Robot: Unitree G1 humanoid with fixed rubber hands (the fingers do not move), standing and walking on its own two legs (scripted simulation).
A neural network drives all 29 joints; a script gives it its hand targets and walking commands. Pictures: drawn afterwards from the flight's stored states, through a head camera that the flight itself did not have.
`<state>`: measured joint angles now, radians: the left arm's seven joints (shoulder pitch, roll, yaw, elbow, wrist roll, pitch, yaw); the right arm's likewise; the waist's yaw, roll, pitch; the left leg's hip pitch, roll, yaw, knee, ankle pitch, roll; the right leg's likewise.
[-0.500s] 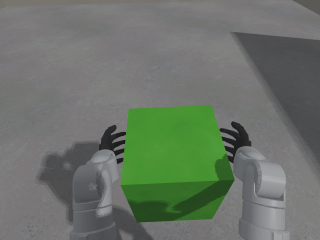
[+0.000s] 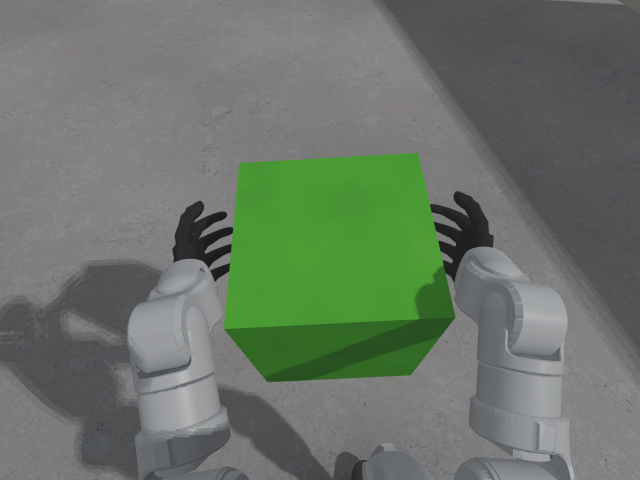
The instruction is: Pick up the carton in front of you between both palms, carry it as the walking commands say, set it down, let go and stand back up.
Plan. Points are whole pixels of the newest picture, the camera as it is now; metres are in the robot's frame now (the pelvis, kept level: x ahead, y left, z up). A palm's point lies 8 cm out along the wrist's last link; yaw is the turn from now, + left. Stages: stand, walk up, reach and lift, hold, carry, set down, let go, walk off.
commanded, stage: carry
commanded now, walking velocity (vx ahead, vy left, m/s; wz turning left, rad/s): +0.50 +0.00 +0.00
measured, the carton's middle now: (334, 280) +0.37 -0.03 +0.04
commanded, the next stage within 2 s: none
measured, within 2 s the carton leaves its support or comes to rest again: neither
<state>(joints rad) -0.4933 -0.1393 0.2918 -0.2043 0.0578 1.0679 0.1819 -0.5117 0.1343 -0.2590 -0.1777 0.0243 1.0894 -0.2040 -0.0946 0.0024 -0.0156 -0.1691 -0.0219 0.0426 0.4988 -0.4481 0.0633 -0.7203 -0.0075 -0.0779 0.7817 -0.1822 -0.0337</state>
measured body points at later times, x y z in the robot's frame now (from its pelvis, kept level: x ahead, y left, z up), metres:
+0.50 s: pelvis +0.33 +0.01 +0.00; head +0.34 +0.02 +0.45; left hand +0.67 +0.18 +0.11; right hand +0.67 -0.13 +0.11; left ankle +0.47 +0.12 -0.71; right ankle +0.20 -0.08 -0.73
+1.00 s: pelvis +0.64 +0.02 +0.01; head +0.62 +0.03 +0.46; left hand +0.90 +0.18 +0.11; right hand +0.89 -0.13 +0.11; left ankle +0.49 +0.11 -0.73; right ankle +0.77 -0.10 -0.71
